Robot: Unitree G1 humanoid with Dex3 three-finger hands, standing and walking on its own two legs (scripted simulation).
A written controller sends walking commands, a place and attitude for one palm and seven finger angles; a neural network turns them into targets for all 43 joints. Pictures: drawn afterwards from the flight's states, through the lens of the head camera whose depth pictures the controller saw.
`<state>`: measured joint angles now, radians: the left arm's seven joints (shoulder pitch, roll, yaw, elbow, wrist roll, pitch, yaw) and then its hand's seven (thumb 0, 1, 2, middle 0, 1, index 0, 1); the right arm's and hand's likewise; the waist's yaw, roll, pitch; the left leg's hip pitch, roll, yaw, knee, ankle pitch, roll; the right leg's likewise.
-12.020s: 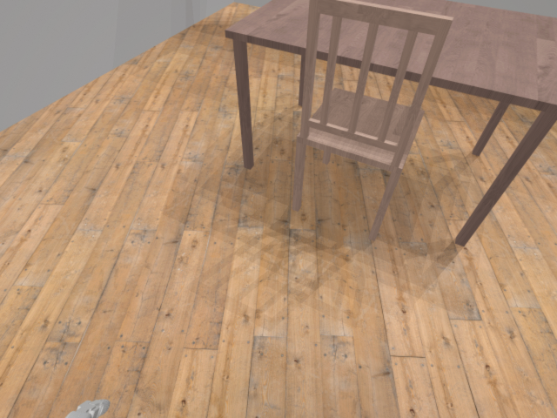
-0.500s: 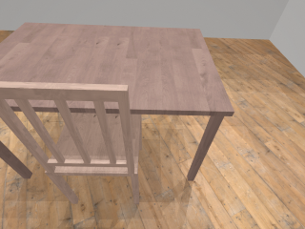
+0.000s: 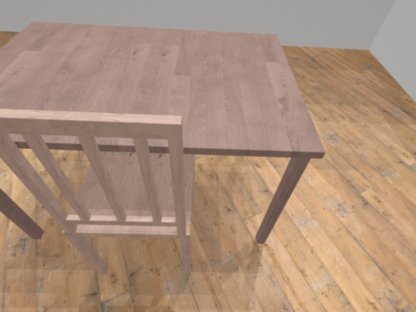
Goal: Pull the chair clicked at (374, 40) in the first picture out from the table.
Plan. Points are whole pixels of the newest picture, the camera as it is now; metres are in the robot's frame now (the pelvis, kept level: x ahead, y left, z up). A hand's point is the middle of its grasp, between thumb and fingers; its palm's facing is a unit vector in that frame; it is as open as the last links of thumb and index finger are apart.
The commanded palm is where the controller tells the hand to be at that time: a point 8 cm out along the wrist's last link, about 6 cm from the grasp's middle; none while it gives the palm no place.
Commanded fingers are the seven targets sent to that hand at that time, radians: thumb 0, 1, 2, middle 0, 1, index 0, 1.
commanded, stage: look again from close up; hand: left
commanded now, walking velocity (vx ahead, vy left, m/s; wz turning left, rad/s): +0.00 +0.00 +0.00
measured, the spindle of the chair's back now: (107, 184) +0.41 +0.28 -0.07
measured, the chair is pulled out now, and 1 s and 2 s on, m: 0.00 0.00 0.00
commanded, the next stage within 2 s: raise the hand toward the chair's back in 0.44 s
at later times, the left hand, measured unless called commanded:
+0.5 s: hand out of the picture +0.01 +0.19 -0.18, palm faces -0.01 -0.98 -0.21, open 7.4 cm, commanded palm none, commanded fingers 0.00 0.90 0.90 -0.20 -0.30 -0.20 -0.30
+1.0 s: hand out of the picture +0.13 +0.18 -0.08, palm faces +0.15 -0.99 -0.01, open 9.5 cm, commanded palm +0.12 +0.24 -0.06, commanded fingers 0.00 0.34 0.66 -0.14 -0.21 -0.14 -0.21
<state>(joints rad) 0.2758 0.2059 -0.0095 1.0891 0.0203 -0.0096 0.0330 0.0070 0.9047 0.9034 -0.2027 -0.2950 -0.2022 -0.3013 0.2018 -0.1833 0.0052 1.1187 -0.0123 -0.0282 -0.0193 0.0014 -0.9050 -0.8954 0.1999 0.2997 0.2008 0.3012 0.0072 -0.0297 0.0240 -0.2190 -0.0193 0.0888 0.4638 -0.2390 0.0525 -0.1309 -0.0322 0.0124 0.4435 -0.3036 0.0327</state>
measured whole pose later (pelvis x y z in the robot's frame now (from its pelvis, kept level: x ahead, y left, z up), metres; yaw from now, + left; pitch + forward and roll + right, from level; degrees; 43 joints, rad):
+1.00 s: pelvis -0.04 -0.04 -0.10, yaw +3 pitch +14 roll -1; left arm 0.46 0.20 0.22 0.15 -0.30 -0.48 -0.32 0.01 0.56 0.76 -0.17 -0.24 -0.17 -0.25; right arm 0.16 -0.27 -0.06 0.50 0.02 -0.25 -0.05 0.01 -0.90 -0.90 0.20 0.30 0.20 0.30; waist 0.02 -0.02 -0.17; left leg -0.97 0.03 -0.01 1.22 -0.50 0.00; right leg -0.87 0.01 -0.10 1.21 -0.59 -0.06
